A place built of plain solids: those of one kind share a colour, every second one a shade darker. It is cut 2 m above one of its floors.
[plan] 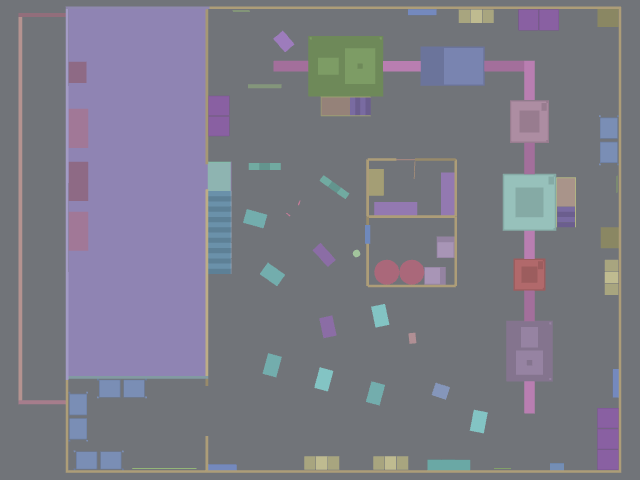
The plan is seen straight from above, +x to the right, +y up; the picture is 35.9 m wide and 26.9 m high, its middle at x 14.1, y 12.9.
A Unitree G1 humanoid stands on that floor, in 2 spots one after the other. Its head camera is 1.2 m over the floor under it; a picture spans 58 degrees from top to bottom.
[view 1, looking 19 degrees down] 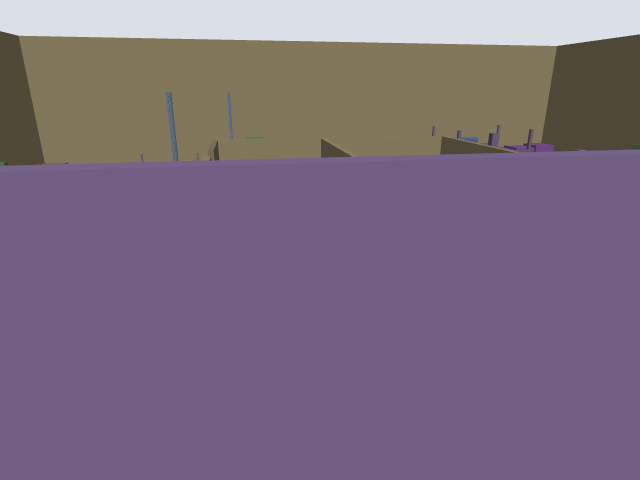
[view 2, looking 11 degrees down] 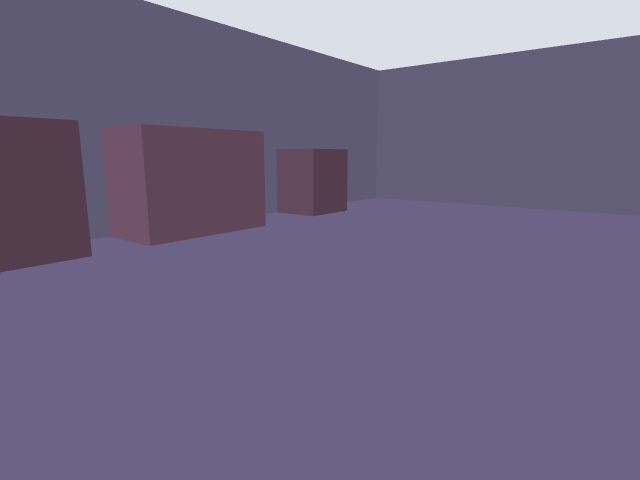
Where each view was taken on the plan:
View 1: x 8.46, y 16.64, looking -10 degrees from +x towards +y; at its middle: mezz_cheek_landing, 0.67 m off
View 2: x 6.46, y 14.94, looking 128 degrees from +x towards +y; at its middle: mezz_deck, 6.29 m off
